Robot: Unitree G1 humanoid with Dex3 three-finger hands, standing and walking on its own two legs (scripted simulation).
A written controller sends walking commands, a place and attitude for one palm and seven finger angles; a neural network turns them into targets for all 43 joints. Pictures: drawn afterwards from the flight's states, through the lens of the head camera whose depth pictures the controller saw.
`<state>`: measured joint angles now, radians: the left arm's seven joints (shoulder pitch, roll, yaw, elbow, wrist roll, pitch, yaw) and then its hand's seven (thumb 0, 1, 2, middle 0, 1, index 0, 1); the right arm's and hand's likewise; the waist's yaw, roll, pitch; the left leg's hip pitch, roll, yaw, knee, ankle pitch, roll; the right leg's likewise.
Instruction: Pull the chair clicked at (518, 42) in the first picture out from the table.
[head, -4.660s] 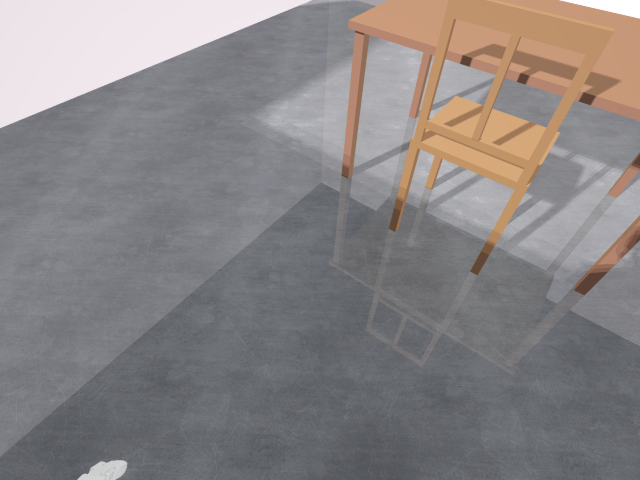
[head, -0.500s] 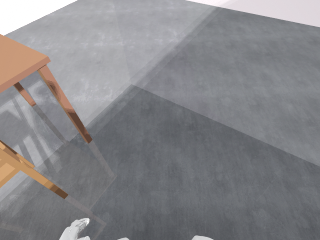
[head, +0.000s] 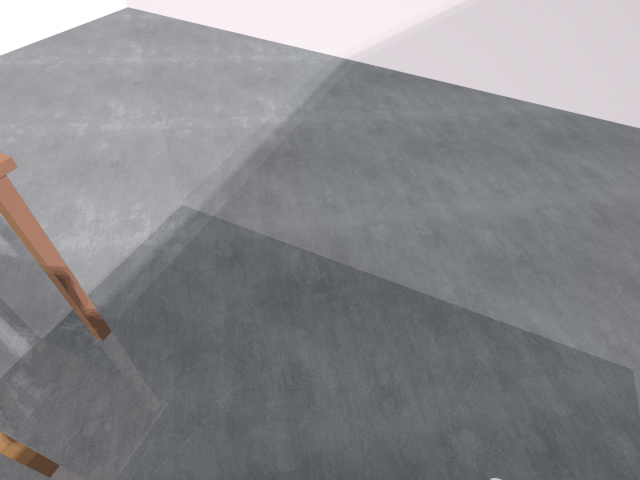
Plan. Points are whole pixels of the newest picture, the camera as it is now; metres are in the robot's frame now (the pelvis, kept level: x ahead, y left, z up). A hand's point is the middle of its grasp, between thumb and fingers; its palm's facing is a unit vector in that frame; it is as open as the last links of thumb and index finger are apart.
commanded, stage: walk to a spot facing it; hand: left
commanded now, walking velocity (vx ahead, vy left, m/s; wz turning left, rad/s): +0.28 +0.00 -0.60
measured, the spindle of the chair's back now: out of the picture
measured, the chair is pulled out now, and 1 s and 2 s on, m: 0.00 0.00 0.00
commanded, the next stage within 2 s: turn to face it in 0.30 s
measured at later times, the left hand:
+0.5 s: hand (307, 356) +0.36 +0.05 -0.17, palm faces -0.36 -0.91 -0.23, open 7.4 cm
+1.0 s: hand (259, 397) +0.28 +0.13 -0.19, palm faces -0.01 -0.98 -0.19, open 7.4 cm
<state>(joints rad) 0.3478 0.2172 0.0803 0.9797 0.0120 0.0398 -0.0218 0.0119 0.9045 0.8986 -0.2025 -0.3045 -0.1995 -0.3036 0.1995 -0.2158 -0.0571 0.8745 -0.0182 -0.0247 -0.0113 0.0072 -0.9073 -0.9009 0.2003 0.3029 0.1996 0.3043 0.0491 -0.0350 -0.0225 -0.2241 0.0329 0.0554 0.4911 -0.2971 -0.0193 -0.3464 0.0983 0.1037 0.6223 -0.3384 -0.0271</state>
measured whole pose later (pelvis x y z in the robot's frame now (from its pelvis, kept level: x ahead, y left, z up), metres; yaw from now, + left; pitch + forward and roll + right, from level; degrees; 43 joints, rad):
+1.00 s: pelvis +0.20 -0.06 -0.01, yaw -3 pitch +0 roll -2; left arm 0.19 0.21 0.08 0.97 0.02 0.06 0.02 0.01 0.91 0.90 -0.19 -0.30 -0.20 -0.30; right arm 0.30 -0.15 -0.05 0.96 -0.03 0.02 0.00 0.01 -0.92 -0.90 0.20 0.30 0.20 0.30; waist -0.02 -0.03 0.04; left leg -0.36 0.06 0.11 0.69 -0.34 0.05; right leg -0.48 -0.09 -0.16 1.00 -0.46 0.04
